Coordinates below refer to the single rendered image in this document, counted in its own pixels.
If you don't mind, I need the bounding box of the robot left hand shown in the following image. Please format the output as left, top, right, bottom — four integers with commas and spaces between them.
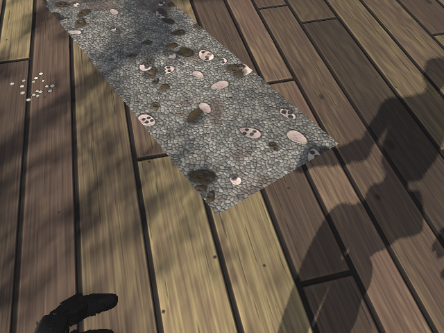
34, 293, 118, 333

